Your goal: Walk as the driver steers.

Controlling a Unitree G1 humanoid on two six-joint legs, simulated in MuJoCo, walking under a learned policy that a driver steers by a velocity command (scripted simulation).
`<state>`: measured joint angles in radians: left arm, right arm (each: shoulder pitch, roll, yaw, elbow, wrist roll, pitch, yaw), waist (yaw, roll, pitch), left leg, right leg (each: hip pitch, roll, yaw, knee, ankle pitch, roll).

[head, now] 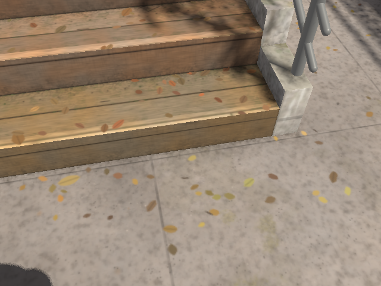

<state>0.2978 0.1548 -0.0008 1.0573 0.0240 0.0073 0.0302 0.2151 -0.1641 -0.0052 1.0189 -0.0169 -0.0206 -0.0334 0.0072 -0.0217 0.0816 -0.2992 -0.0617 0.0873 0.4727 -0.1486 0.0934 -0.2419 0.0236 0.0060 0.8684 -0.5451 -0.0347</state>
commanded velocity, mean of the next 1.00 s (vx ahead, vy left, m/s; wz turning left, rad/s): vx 0.33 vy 0.00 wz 0.00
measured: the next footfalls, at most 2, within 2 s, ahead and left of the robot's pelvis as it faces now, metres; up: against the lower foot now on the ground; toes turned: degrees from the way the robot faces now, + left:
right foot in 0.12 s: +0.03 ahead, -0.12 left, +0.00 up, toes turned +1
left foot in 0.48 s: +0.12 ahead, +0.10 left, +0.00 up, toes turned +4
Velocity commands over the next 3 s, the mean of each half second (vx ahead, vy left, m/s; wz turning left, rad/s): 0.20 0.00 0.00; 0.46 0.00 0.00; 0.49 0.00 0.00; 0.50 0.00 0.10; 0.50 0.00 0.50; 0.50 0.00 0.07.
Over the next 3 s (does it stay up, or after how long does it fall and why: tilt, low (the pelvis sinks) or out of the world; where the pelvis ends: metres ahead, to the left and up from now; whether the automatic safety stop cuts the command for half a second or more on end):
stays up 1.24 0.27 0.20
